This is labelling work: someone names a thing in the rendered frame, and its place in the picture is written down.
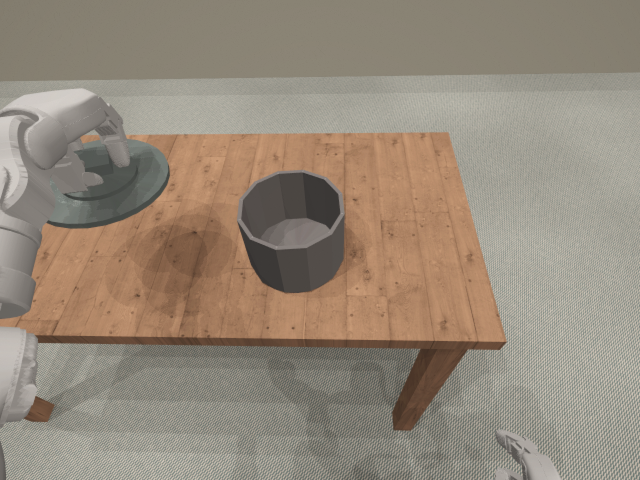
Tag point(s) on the lid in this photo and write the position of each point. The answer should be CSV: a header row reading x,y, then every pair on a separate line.
x,y
125,193

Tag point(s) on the robot right hand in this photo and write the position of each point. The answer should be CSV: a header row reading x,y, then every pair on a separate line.
x,y
535,466

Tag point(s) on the knob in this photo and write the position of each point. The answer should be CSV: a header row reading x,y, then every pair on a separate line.
x,y
96,160

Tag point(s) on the robot left hand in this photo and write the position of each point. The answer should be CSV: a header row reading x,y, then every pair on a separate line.
x,y
79,111

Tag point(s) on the robot left forearm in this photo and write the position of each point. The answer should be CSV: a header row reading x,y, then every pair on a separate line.
x,y
31,143

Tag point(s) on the table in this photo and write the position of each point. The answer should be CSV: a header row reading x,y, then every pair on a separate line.
x,y
178,273

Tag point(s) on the pot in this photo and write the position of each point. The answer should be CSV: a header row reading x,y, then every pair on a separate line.
x,y
292,225

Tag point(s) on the left robot upper arm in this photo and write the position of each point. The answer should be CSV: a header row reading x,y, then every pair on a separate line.
x,y
18,370

